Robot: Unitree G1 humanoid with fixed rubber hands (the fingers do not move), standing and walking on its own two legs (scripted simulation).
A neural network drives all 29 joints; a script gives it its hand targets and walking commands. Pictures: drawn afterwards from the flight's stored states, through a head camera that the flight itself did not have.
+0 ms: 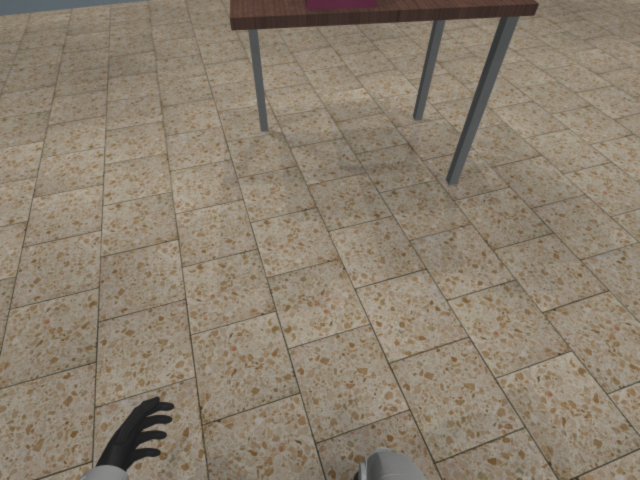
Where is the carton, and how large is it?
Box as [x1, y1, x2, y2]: [305, 0, 376, 9]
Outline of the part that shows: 305,1 307,9 375,7 376,0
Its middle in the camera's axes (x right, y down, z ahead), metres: +0.06 -0.86 +1.14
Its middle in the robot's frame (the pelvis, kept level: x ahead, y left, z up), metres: +1.45 -0.08 +0.16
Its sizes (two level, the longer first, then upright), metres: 0.210 0.200 0.250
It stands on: a table, 0.77 m high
